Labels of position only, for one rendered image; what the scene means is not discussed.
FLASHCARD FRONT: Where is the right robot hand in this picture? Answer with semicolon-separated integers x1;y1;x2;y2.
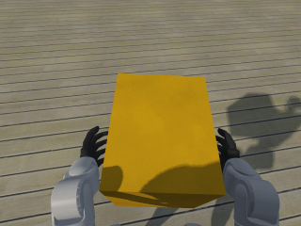
215;128;240;173

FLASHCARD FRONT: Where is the robot right forearm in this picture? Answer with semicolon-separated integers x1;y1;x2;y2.
222;157;280;226

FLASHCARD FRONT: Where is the carton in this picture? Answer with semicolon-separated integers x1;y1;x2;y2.
99;73;227;208

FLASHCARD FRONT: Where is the robot left forearm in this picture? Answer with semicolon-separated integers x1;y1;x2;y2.
50;156;101;226

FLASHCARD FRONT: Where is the left robot hand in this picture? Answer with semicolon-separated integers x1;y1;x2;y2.
80;126;109;167

